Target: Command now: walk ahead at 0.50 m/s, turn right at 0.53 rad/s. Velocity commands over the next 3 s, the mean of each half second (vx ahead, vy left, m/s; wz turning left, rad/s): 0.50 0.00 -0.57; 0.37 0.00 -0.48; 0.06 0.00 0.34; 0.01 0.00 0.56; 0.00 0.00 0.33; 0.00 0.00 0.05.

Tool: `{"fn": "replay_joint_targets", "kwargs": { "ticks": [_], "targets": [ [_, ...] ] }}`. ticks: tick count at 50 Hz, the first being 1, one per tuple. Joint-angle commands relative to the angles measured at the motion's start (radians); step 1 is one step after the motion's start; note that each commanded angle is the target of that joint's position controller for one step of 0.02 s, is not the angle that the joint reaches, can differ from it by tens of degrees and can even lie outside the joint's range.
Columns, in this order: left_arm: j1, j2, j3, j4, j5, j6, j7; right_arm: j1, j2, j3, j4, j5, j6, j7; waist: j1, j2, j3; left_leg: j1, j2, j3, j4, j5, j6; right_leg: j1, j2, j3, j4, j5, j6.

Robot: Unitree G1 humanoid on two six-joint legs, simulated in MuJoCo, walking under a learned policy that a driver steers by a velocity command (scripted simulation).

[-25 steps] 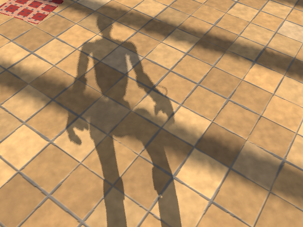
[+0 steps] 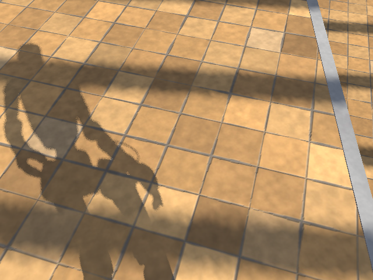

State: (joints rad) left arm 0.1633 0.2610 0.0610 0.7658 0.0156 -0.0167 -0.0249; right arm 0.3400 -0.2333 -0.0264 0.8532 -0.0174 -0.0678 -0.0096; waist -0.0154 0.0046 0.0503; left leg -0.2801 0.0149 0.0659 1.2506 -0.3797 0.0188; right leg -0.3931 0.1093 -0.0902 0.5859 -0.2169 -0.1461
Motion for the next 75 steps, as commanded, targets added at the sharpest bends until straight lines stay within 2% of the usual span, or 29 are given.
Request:
{"fn": "replay_joint_targets", "kwargs": {
  "ticks": [1,3,5,14,18,19,20,21,22,23,25,30,39,42,44,45,46,47,48,50,54,61,69,70,71,72,73,74,75],
  "targets": [
    [0.14,0.126,0.041,0.006,-0.015,-0.006,0.023,-0.064,-0.123,-0.023,-0.134,-0.011,-0.028,0.006,0.02,0.056,-0.042,-0.39,0.081,-0.12,0.016,0.046,-0.02,0.323,-0.326,0.464,-0.326,0.293,-0.19],
    [0.113,0.114,0.032,-0.003,-0.016,-0.024,0.021,-0.019,-0.107,-0.019,-0.124,-0.034,0.013,0.013,-0.018,0.02,-0.047,-0.301,0.087,-0.105,-0.067,0.047,-0.047,0.223,-0.265,0.379,-0.351,0.359,-0.172],
    [0.132,0.143,0.038,0.005,-0.015,-0.038,0.016,-0.04,-0.092,-0.014,-0.137,-0.035,0.033,0.02,-0.023,-0.004,-0.046,-0.295,0.085,-0.078,-0.159,0.085,-0.067,0.179,-0.229,0.34,-0.366,0.385,-0.166],
    [0.264,0.18,0.053,0.017,-0.004,-0.033,0.019,-0.352,-0.098,0.0,-0.241,-0.01,0.018,0.028,0.102,-0.075,-0.033,-0.301,0.026,-0.067,-0.603,0.335,-0.073,0.296,-0.206,0.387,-0.288,0.374,-0.082],
    [0.183,0.213,0.06,-0.015,0.005,-0.038,0.026,-0.18,-0.158,-0.023,-0.203,-0.008,-0.003,0.016,-0.002,-0.081,-0.078,-0.003,-0.025,-0.078,-0.74,0.213,-0.023,0.252,-0.213,0.452,-0.127,0.435,-0.018],
    [0.174,0.192,0.053,-0.016,-0.002,-0.045,0.019,-0.055,-0.191,-0.037,-0.17,-0.019,-0.018,0.005,-0.067,-0.019,-0.144,0.178,0.01,-0.108,-0.801,0.211,0.006,0.198,-0.145,0.402,0.058,0.417,0.008],
    [0.182,0.108,0.027,-0.048,-0.012,-0.055,0.013,0.112,-0.271,-0.055,-0.164,-0.043,-0.025,-0.013,-0.125,0.113,-0.304,0.398,0.255,-0.354,-0.848,-0.023,0.058,0.091,-0.073,0.299,0.356,0.176,0.035],
    [0.289,0.062,0.017,-0.085,-0.031,-0.052,0.013,0.073,-0.354,-0.074,-0.169,-0.048,-0.01,-0.013,-0.037,0.358,-0.343,0.525,0.444,-0.821,-1.003,-0.133,0.157,-0.206,0.058,0.198,0.557,-0.364,0.058],
    [0.282,0.139,0.024,-0.042,0.001,-0.032,0.022,0.011,-0.262,-0.062,-0.177,-0.033,0.002,-0.009,-0.015,0.183,-0.232,0.424,0.427,-0.813,-0.998,-0.252,0.173,-0.286,-0.047,0.209,0.664,-0.297,0.05],
    [0.216,0.147,0.027,-0.039,0.008,-0.026,0.013,-0.046,-0.173,-0.041,-0.188,-0.024,0.003,-0.004,-0.017,0.066,-0.128,0.31,0.373,-0.647,-1.002,-0.201,0.152,-0.278,-0.082,0.2,0.657,-0.198,0.054],
    [0.164,0.118,0.023,-0.046,0.016,-0.014,-0.006,-0.072,-0.126,-0.027,-0.17,-0.02,-0.003,-0.003,0.001,0.078,-0.054,0.192,0.28,-0.383,-1.03,0.081,0.114,-0.234,-0.135,0.179,0.588,-0.119,0.077],
    [0.094,0.087,0.014,-0.078,0.021,0.019,-0.033,-0.016,-0.136,-0.037,-0.119,0.001,-0.037,0.009,0.014,0.097,-0.045,0.187,0.255,-0.155,-1.074,0.39,0.127,-0.28,-0.159,0.154,0.566,-0.015,0.11],
    [-0.142,0.025,-0.021,-0.161,0.023,0.003,-0.059,0.024,-0.16,-0.047,-0.064,0.008,-0.019,-0.001,-0.018,0.089,0.023,0.223,0.222,0.117,-1.01,0.771,0.092,-0.186,-0.141,0.002,0.109,0.172,0.091],
    [-0.063,0.051,-0.008,-0.145,0.037,0.0,-0.045,0.045,-0.199,-0.06,-0.045,0.017,0.0,-0.014,0.012,0.117,-0.039,0.302,0.223,0.152,-0.822,1.035,0.059,-0.064,-0.068,-0.036,0.024,0.073,0.049],
    [0.154,0.079,0.011,-0.072,0.054,-0.026,-0.024,0.046,-0.198,-0.056,-0.039,0.025,0.015,-0.015,0.11,0.054,-0.159,0.213,0.186,0.166,-0.495,0.919,0.029,0.232,-0.031,0.013,-0.14,0.232,0.004],
    [0.238,0.162,0.028,-0.051,0.059,-0.039,-0.007,0.082,-0.142,-0.041,-0.071,0.024,0.015,-0.009,0.123,-0.088,-0.269,-0.012,0.129,0.166,-0.217,0.395,-0.001,0.506,-0.248,0.221,-0.087,0.674,-0.033],
    [0.205,0.224,0.031,-0.076,0.025,-0.039,0.002,0.207,-0.038,-0.008,-0.102,0.055,0.028,-0.001,0.048,-0.233,-0.48,-0.249,-0.011,0.056,0.105,-0.337,-0.034,0.776,-0.599,0.587,-0.026,1.283,-0.222],
    [0.23,0.156,0.023,-0.079,-0.023,-0.026,0.024,0.156,-0.099,-0.023,-0.056,0.035,0.053,-0.012,0.105,-0.052,-0.544,-0.162,0.016,-0.113,0.074,-0.204,-0.029,0.65,-0.528,0.469,-0.06,1.185,-0.206],
    [0.14,0.105,0.001,-0.063,-0.02,-0.024,0.034,0.098,-0.078,-0.018,-0.062,0.047,0.058,-0.01,0.064,-0.096,-0.367,-0.184,0.03,-0.122,0.037,-0.157,-0.031,0.503,-0.487,0.371,-0.126,1.011,-0.181],
    [0.039,0.023,-0.034,-0.052,-0.015,-0.023,0.044,0.046,-0.098,-0.023,-0.043,0.011,0.077,-0.01,0.006,-0.061,-0.141,-0.134,0.062,-0.128,-0.116,-0.075,-0.028,0.245,-0.398,0.257,-0.232,0.771,-0.079],
    [0.009,0.067,-0.025,-0.043,0.008,-0.039,0.042,0.119,-0.072,-0.035,0.007,0.012,0.121,0.002,-0.048,-0.083,-0.137,0.004,0.018,-0.088,-0.17,0.01,-0.04,0.103,-0.36,0.127,-0.298,0.664,-0.045],
    [0.044,0.068,-0.005,-0.034,0.016,-0.003,0.058,-0.046,-0.078,-0.055,-0.047,0.001,0.147,0.013,0.005,-0.117,-0.075,-0.155,0.031,-0.061,-0.279,0.005,-0.046,0.169,-0.378,0.118,-0.35,0.127,-0.075],
    [0.042,0.131,0.023,-0.022,0.013,0.031,0.06,-0.05,-0.065,-0.048,-0.095,0.011,0.134,0.033,0.005,-0.111,-0.102,0.017,-0.003,0.026,-0.599,-0.035,0.022,0.176,-0.427,0.08,-0.235,0.135,-0.055],
    [0.042,0.139,0.028,-0.015,0.009,0.035,0.059,-0.013,-0.067,-0.048,-0.089,0.011,0.124,0.033,-0.017,-0.09,-0.1,0.089,-0.013,0.019,-0.736,0.053,0.041,0.14,-0.412,0.043,-0.183,0.117,-0.01],
    [0.075,0.125,0.031,-0.003,0.011,0.042,0.054,-0.001,-0.109,-0.056,-0.088,0.004,0.111,0.028,-0.016,0.015,-0.068,0.13,0.033,-0.099,-0.908,0.114,0.065,0.076,-0.363,-0.018,-0.061,0.015,0.07],
    [0.119,0.048,0.016,-0.024,0.021,0.05,0.046,-0.014,-0.213,-0.074,-0.115,-0.007,0.1,0.017,0.023,0.27,-0.064,0.212,0.305,-0.464,-0.998,0.286,0.128,-0.129,-0.229,-0.114,0.206,-0.31,0.16],
    [-0.019,0.055,0.009,-0.079,0.007,0.06,0.059,0.028,-0.294,-0.1,-0.108,-0.009,0.103,0.009,-0.052,0.291,0.024,0.082,0.389,-0.577,-1.003,0.502,0.269,-0.226,-0.096,0.003,0.337,-0.419,0.177],
    [-0.037,0.069,0.011,-0.077,0.005,0.066,0.058,0.019,-0.243,-0.09,-0.101,-0.008,0.105,0.0,-0.025,0.155,0.032,0.081,0.327,-0.481,-0.986,0.518,0.273,-0.217,-0.129,0.08,0.436,-0.337,0.182],
    [-0.015,0.074,0.016,-0.061,-0.002,0.063,0.052,-0.052,-0.212,-0.08,-0.114,0.005,0.104,-0.001,0.01,0.12,0.026,0.074,0.258,-0.395,-0.976,0.497,0.241,-0.208,-0.13,0.101,0.452,-0.243,0.179]
  ]
}}
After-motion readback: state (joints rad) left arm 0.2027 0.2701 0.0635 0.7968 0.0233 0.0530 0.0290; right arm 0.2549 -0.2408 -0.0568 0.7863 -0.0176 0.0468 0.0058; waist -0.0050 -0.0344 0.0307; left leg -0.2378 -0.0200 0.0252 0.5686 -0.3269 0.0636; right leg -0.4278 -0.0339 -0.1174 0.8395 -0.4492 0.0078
